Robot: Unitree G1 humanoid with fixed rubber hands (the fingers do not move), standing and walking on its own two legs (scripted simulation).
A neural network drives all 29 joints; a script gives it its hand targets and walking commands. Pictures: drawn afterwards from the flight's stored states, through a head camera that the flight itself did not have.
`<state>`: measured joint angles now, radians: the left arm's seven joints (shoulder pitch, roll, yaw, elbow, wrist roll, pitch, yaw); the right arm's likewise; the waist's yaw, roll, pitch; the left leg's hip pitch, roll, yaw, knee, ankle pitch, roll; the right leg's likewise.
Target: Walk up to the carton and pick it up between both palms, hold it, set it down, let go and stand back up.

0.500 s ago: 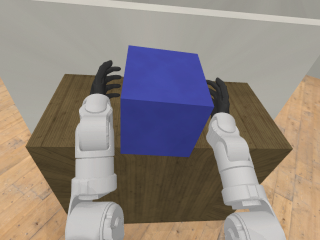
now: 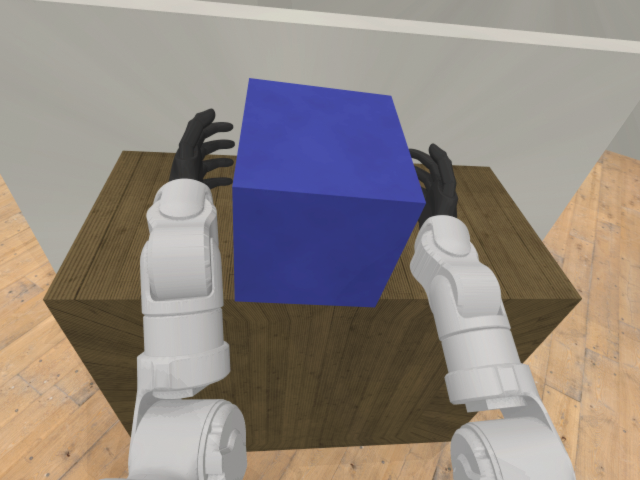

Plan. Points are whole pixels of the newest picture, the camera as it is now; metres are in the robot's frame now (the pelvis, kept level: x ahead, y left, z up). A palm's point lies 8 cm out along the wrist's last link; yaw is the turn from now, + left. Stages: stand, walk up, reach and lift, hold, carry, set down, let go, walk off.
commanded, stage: reach and lift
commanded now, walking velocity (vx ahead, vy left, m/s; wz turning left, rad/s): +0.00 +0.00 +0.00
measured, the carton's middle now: (314, 196) +0.43 -0.02 +0.16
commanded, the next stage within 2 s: hold in 0.32 s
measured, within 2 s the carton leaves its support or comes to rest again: neither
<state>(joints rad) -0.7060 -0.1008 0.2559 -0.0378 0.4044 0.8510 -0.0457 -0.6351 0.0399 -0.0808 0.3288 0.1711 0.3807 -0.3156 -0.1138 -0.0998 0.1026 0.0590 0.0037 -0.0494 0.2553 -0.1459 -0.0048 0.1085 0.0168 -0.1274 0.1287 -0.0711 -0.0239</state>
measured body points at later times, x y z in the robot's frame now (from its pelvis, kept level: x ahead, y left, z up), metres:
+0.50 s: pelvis +0.00 +0.00 +0.00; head -0.03 +0.04 +0.45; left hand +0.37 +0.14 +0.25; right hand +0.37 -0.14 +0.22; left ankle +0.01 +0.12 -0.75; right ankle +0.02 -0.10 -0.75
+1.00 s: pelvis -0.01 -0.01 +0.00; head -0.06 +0.03 +0.44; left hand +0.36 +0.14 +0.26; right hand +0.37 -0.14 +0.24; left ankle +0.01 +0.12 -0.75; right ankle +0.02 -0.10 -0.75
